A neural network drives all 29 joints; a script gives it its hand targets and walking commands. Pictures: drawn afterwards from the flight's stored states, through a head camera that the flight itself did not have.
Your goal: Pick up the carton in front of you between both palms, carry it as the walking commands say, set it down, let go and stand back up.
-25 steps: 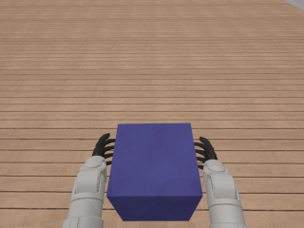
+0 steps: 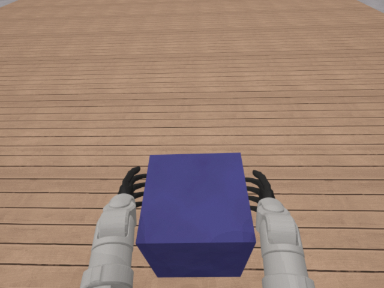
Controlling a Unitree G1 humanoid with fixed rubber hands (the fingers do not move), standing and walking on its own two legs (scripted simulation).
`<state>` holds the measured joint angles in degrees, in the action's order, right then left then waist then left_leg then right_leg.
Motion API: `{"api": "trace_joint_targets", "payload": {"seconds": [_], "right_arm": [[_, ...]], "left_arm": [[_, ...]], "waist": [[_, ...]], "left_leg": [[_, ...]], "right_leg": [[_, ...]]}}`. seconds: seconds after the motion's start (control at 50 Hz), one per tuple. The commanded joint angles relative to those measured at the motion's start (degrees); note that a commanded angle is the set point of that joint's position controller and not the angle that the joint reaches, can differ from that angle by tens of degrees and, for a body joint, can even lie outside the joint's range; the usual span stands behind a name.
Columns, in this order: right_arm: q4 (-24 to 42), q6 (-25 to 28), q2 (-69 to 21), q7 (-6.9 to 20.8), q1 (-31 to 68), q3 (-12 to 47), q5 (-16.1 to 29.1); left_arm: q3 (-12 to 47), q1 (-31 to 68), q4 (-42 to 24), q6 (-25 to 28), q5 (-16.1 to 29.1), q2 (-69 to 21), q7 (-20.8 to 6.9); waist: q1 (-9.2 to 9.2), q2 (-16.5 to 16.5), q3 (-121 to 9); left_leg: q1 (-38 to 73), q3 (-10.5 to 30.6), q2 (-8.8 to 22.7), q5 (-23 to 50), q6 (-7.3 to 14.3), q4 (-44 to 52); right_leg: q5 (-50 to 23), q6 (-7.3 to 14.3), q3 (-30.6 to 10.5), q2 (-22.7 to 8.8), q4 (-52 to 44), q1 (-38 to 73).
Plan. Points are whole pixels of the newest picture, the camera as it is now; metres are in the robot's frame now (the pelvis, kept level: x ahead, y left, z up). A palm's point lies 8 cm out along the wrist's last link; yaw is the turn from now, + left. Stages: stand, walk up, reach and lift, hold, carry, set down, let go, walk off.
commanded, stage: set down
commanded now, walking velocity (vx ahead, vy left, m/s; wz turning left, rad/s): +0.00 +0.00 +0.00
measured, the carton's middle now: (196, 218) +0.31 +0.00 -0.04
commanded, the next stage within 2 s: none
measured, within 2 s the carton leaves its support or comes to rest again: neither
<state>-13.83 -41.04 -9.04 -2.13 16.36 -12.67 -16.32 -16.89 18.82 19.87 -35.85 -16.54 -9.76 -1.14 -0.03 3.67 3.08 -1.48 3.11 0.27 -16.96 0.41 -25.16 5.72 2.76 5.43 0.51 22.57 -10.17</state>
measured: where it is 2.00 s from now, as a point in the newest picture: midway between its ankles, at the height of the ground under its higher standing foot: outside the picture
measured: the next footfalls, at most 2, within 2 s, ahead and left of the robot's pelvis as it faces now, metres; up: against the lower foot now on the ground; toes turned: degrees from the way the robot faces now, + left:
none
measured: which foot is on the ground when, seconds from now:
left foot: down 0.00-1.00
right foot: down 0.00-1.00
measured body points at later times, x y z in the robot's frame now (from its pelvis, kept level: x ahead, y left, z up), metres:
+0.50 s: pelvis -0.03 +0.01 -0.05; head +0.14 -0.03 +0.37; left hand +0.35 +0.13 -0.11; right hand +0.33 -0.17 -0.13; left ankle -0.02 +0.14 -0.74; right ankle +0.08 -0.09 -0.74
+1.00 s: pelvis -0.05 +0.03 -0.19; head +0.17 -0.02 +0.20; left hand +0.40 +0.11 -0.27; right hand +0.36 -0.19 -0.28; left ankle -0.02 +0.14 -0.74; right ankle +0.08 -0.09 -0.74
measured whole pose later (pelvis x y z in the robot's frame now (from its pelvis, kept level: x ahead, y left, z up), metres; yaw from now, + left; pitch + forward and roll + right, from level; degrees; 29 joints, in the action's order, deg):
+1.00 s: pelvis -0.05 +0.03 -0.19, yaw +2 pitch +39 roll +3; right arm -36.0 -11.4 0.8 1.2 42.3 -24.0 -11.4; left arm -23.2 43.5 36.8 -8.5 -9.9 -9.0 7.1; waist -4.9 5.0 -10.1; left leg -90.8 -1.4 -4.8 -34.2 0.8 -85.6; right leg 18.1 0.9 -0.8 -2.7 79.1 -100.4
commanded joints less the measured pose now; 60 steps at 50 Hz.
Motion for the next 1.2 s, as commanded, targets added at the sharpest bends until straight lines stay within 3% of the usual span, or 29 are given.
{"api": "trace_joint_targets", "payload": {"seconds": [0.0, 0.14, 0.2, 0.28, 0.36, 0.46, 0.52, 0.56, 0.66, 0.8, 0.98, 1.18], "right_arm": [[0.05, 2.9, -55.39, 14.96, 30.83, 29.61, 14.56], [-14.39, 7.04, -50.86, 14.17, 39.22, 13.23, 5.59], [-17.48, 10.1, -44.81, 13.0, 40.3, 6.09, 1.17], [-18.91, 16.15, -36.95, 11.93, 38.13, 1.51, -3.01], [-19.48, 23.79, -35.67, 11.38, 36.35, 4.47, -2.56], [-17.41, 33.12, -39.51, 11.62, 42.05, 15.62, 2.46], [-14.69, 36.18, -40.27, 11.26, 43.79, 21.58, 6.28], [-13.34, 36.76, -39.17, 10.81, 44.41, 23.48, 7.83], [-14.35, 35.27, -37.02, 11.13, 43.98, 23.09, 9.01], [-20.04, 31.78, -36.63, 13.51, 49.17, 18.39, 8.56], [-22.05, 30.25, -36.39, 13.06, 55.1, 16.3, 9.53], [-21.5, 29.89, -32.93, 10.27, 59.43, 15.9, 11.46]], "left_arm": [[26.79, 28.29, 1.9, 1.84, 11.67, -51.92, -14.61], [13.34, 39.34, 14.25, 7.3, 2.81, -47.96, -14.1], [6.77, 39.51, 17.69, 10.02, -1.94, -43.69, -11.98], [1.84, 36.38, 19.63, 15.25, -5.39, -38.17, -9.74], [5.26, 34.74, 19.33, 21.99, -3.21, -38.36, -8.82], [16.56, 39.05, 18.13, 31.21, 2.56, -43.79, -6.98], [24.12, 40.77, 14.36, 34.01, 6.95, -45.29, -5.14], [27.8, 41.61, 12.29, 34.25, 9.3, -44.63, -3.68], [29.76, 42.32, 12.63, 32.48, 10.96, -45.86, -1.21], [24.41, 47.5, 17.02, 29.04, 9.28, -47.53, -0.69], [22.45, 54.56, 18.47, 28.33, 10.03, -45.88, -0.46], [25.59, 62.35, 18.22, 28.19, 14.33, -43.35, -0.15]], "waist": [[0.44, -4.36, -14.35], [-1.47, -3.57, -8.88], [-1.58, -2.86, -7.03], [-1.87, -3.3, -9.66], [-1.92, -3.04, -17.75], [-2.59, -4.18, -36.43], [-3.63, -4.59, -51.23], [-4.56, -4.47, -58.12], [-6.6, -2.56, -59.14], [-7.28, -1.8, -53.04], [-7.63, -3.11, -59.85], [-10.59, -2.46, -65.17]], "left_leg": [[-25.3, 3.89, -3.51, -1.91, 4.08, 7.3], [-31.96, 4.07, -3.28, -7.65, 4.32, 1.91], [-35.49, 3.53, -4.02, -7.91, 3.99, -0.77], [-41.01, 2.61, -5.35, -5.18, 3.16, -5.42], [-47.94, 1.71, -6.66, -2.79, 2.26, -10.82], [-59.19, 1.67, -7.88, 1.21, 0.79, -19.03], [-63.9, 1.17, -9.16, 4.91, -0.52, -24.49], [-66.59, 0.93, -9.84, 5.92, -1.18, -27.93], [-71.89, 1.51, -10.4, 1.73, -1.72, -33.55], [-82.21, 1.28, -10.9, -8.4, -1.68, -39.35], [-92.85, -1.14, -12.73, -10.3, -1.43, -49.83], [-104.61, -3.47, -14.39, -13.53, -1.78, -59.96]], "right_leg": [[3.08, -3.36, -13.38, 0.5, -0.3, 29.31], [13.39, -2.84, -14.19, 0.61, 2.38, 22.7], [13.58, -2.39, -13.69, 1.28, 4.42, 17.82], [7.44, -1.8, -12.88, 2.32, 9.19, 10.97], [-4.99, -1.21, -11.66, 2.88, 16.66, 6.76], [-14.79, -1.95, -11.35, 3.42, 27.7, 3.78], [-23.21, -1.81, -11.0, 3.6, 34.61, 3.7], [-24.94, -1.65, -10.47, 3.86, 38.17, 1.22], [-13.83, -1.75, -8.4, 5.37, 43.1, -15.06], [-0.33, -1.57, -7.05, 6.01, 48.46, -33.4], [0.11, -2.51, -6.95, 6.19, 57.48, -41.43], [0.32, -3.48, -7.94, 5.99, 65.68, -42.15]]}}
